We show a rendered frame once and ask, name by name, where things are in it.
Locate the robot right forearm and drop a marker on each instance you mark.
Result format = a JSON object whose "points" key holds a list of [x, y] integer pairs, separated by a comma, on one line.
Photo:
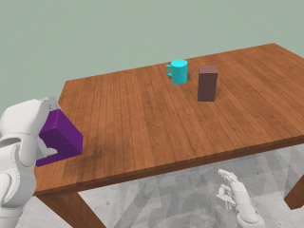
{"points": [[247, 216]]}

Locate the robot right hand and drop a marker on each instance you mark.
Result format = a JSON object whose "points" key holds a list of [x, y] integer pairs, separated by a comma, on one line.
{"points": [[236, 195]]}

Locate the robot left forearm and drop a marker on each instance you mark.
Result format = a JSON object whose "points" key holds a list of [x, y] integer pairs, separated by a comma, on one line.
{"points": [[17, 180]]}

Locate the robot left hand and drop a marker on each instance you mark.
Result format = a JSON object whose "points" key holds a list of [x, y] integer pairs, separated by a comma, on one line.
{"points": [[29, 118]]}

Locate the table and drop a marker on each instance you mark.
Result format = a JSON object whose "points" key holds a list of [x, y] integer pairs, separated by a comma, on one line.
{"points": [[136, 123]]}

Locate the sponge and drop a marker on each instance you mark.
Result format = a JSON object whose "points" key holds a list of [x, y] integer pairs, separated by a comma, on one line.
{"points": [[60, 133]]}

